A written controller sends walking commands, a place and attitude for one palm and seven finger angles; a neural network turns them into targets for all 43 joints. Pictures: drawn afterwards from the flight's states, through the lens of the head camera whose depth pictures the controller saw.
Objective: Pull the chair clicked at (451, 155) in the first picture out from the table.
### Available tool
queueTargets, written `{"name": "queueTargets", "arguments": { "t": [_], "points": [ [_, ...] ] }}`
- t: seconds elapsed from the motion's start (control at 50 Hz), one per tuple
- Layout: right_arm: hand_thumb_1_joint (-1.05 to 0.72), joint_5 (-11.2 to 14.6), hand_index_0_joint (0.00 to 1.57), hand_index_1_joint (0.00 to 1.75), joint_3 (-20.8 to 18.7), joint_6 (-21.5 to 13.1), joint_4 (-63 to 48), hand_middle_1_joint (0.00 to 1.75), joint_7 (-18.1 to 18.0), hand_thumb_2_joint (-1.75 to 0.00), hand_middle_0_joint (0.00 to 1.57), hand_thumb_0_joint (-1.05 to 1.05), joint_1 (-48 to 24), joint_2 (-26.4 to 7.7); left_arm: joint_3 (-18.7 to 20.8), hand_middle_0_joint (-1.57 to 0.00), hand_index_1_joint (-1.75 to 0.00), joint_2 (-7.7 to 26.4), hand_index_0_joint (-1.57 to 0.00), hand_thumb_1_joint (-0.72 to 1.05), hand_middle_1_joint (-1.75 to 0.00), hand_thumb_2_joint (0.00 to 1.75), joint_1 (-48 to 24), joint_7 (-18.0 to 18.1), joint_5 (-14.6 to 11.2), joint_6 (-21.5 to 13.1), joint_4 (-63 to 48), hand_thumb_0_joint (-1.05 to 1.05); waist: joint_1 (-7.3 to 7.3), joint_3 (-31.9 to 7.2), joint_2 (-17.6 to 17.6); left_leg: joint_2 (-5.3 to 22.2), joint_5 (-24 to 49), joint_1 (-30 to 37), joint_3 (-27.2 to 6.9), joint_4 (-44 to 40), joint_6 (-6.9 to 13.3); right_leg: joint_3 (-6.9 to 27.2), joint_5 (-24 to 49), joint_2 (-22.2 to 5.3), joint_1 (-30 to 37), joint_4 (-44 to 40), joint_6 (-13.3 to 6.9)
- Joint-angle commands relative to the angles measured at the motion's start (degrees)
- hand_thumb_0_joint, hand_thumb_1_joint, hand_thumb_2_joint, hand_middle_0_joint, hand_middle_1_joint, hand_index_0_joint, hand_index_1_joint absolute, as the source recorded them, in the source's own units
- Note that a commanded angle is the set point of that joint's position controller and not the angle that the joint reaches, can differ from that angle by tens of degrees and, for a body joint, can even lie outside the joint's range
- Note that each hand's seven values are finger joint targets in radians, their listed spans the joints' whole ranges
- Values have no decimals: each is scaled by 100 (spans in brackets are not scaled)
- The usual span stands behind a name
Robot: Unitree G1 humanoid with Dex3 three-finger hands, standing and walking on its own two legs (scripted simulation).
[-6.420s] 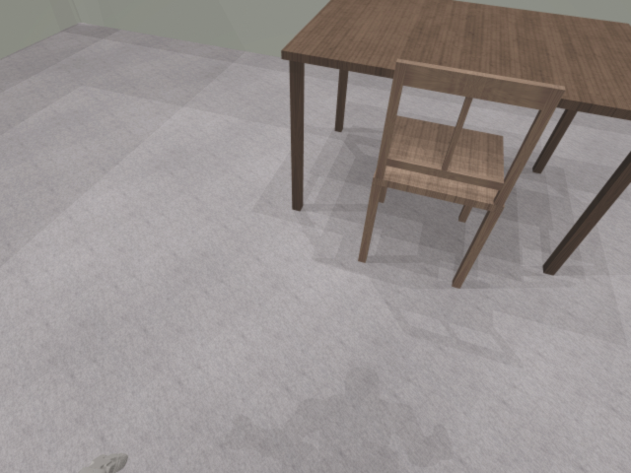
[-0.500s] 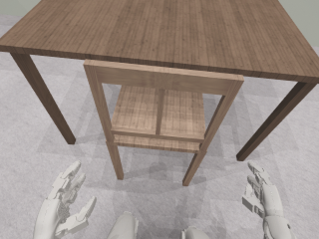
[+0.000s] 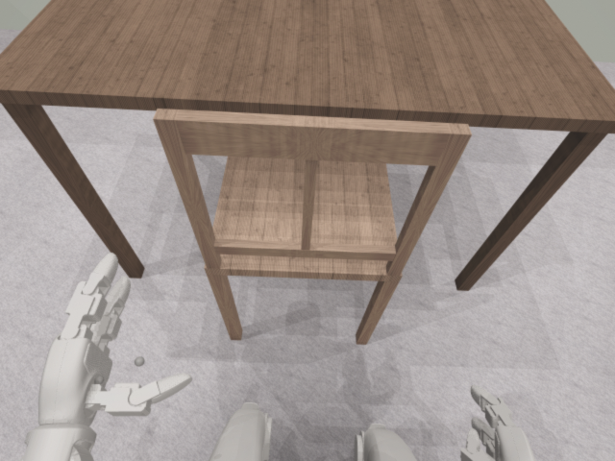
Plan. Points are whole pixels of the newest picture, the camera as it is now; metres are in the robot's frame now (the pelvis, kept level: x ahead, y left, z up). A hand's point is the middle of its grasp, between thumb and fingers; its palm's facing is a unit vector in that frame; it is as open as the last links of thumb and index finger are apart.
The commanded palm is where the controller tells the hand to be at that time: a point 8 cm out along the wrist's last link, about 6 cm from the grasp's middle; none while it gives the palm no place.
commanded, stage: raise the hand toward the chair's back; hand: left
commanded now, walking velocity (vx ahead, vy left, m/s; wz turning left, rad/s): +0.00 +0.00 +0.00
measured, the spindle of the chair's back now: (308, 207) +0.51 +0.03 -0.02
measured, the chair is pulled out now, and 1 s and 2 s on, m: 0.00 0.00 0.00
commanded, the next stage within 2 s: aim the fingers beside a spindle in 1.12 s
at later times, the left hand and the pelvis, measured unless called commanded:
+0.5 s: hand (145, 336) +0.25 +0.20 +0.05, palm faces +0.00 -1.00 -0.05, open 16.8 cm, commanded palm +0.23 +0.26 +0.06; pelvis +0.02 +0.01 +0.01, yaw +0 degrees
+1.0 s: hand (148, 310) +0.27 +0.20 +0.07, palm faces +0.05 -1.00 -0.07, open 16.9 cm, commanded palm +0.25 +0.25 +0.07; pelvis +0.03 -0.01 +0.02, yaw +0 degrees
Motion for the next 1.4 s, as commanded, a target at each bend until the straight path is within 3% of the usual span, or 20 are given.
{"name": "queueTargets", "arguments": {
  "t": [0.0,0.06,0.1,0.16,0.2,0.26,0.3,0.38,0.46,0.52,0.6,0.7,0.78,0.9,0.96,1.02,1.06,1.22,1.3,1.38],
  "points": [
    [-90,88,20,30,-256,-457,-1084,30,-76,-90,20,0,-557,-802,-81,-8,-12,635,-8,-27,-12,40,-483,-507,-47,-276,-863,0,-81,-1008,180,-219,-162,1121,98,-1244,219,-95,-251,224,186,-1197,-261],
    [-90,123,20,30,-277,-436,-1133,30,-135,-90,20,0,-573,-805,389,-8,-11,964,-8,-34,-11,37,-404,-564,-216,23,-1052,0,82,-1300,314,-227,101,1390,101,-1363,224,-117,-1,251,506,-1274,-256],
    [-90,114,20,30,-273,-400,-1194,30,-135,-90,20,0,-567,-739,559,-7,-10,953,-7,-38,-10,35,-367,-401,-289,82,-1433,0,157,-1491,385,-231,471,1631,101,-1419,217,-199,333,253,688,-1240,-263],
    [-90,83,20,30,-251,-344,-1143,30,-99,-90,20,0,-586,-634,626,-6,-9,852,-6,-45,-9,32,-379,-67,-249,74,-1457,0,161,-1220,450,-202,740,1724,46,-1482,179,-306,557,293,647,-1188,-282],
    [-90,44,20,30,-220,-311,-1135,30,-44,-90,20,0,-563,-640,408,-6,-8,673,-6,-50,-8,30,-490,26,-157,34,-1303,0,43,-991,462,-184,740,1698,30,-1464,164,-335,594,289,482,-1170,-273],
    [-90,26,20,30,-204,-249,-1107,30,-12,-90,20,0,-495,-716,110,-6,-8,550,-6,-50,-8,30,-610,-146,-4,85,-751,0,-131,-721,313,-175,605,1560,32,-1390,184,-303,552,297,309,-1223,-254],
    [-90,51,20,30,-191,-227,-1172,30,-9,-90,20,0,-452,-790,51,-6,-8,617,-6,-50,-8,30,-781,-372,-2,143,-661,0,-148,-747,284,-184,466,1524,43,-1412,178,-283,475,289,348,-1253,-253],
    [-90,77,20,30,-168,-216,-1251,30,-68,-90,20,0,-402,-827,363,-6,-8,946,-6,-50,-8,30,-1025,-644,-161,272,-847,0,-79,-1139,320,-210,629,1741,66,-1447,209,-228,625,294,654,-1364,-248],
    [-90,66,20,30,-169,-233,-1189,30,-96,-90,20,0,-423,-745,828,-6,-8,1184,-6,-50,-8,30,-1046,-499,-295,192,-1102,0,58,-1374,419,-189,1163,2004,52,-1460,185,-259,1006,321,848,-1303,-267],
    [-90,32,20,30,-170,-237,-1082,30,-53,-90,20,0,-396,-692,747,-6,-8,991,-6,-50,-8,30,-1053,-370,-278,106,-1019,0,15,-1391,516,-173,1529,2116,74,-1404,164,-274,1331,298,824,-1260,-256],
    [-90,53,20,30,-201,-192,-1005,30,-30,-90,20,0,-345,-803,593,-6,-8,883,-6,-50,-8,30,-1165,-550,-255,228,-360,0,-130,-1075,168,-180,1233,1796,107,-1391,183,-250,1216,294,763,-1360,-215],
    [-90,96,20,30,-249,-170,-1104,30,-38,-90,20,0,-311,-857,654,-6,-8,1001,-6,-50,-8,30,-1014,-829,-339,390,-364,0,-28,-1357,165,-221,1500,1890,187,-1426,211,-178,1586,274,1150,-1432,-211],
    [-90,62,20,30,-247,-195,-1089,30,-25,-90,20,0,-327,-769,892,-6,-8,1125,-6,-50,-8,30,-1058,-630,-389,173,-748,0,52,-1465,273,-216,1716,2010,183,-1439,201,-181,1731,281,1224,-1380,-227],
    [-90,39,20,30,-244,-170,-998,30,30,-90,20,0,-331,-775,723,-6,-8,930,-6,-50,-8,30,-1127,-440,-264,-71,-355,0,-63,-1074,341,-198,1357,1791,216,-1384,183,-176,1381,270,872,-1354,-225],
    [-90,62,20,30,-255,-145,-1045,30,19,-90,20,0,-336,-823,618,-6,-8,930,-6,-50,-8,30,-1113,-598,-258,27,-195,0,-106,-1084,114,-212,1189,1695,235,-1378,220,-105,1287,262,961,-1453,-203],
    [-90,81,20,30,-263,-160,-1108,30,-14,-90,20,0,-332,-832,667,-6,-8,1005,-6,-50,-8,30,-1111,-731,-329,93,-440,0,-44,-1413,218,-224,1334,1855,258,-1390,222,-83,1465,241,1155,-1460,-195],
    [-90,91,20,30,-256,-154,-1095,30,-37,-90,20,0,-360,-812,766,-6,-8,1075,-6,-50,-8,30,-1108,-711,-362,104,-416,0,-61,-1294,52,-213,1257,1809,236,-1395,231,-84,1371,268,1124,-1510,-183],
    [-90,72,20,30,-221,-160,-1031,30,-30,-90,20,0,-381,-788,716,-6,-8,933,-6,-50,-8,30,-1288,-622,-327,-29,-95,0,-105,-969,60,-231,986,1588,235,-1348,218,-60,1066,252,883,-1492,-186],
    [-90,82,20,30,-213,-173,-1008,30,-49,-90,20,0,-350,-846,669,-6,-8,1029,-6,-50,-8,30,-1747,-762,-309,-20,10,0,-179,-1055,77,-228,865,1514,233,-1251,229,-1,938,237,772,-1466,-182],
    [-90,72,20,30,-202,-204,-998,30,-71,-90,20,0,-334,-854,769,-6,-8,1118,-6,-50,-8,30,-1969,-811,-352,-55,32,0,-121,-1275,214,-229,918,1520,227,-1213,228,15,958,240,809,-1398,-198]
  ]
}}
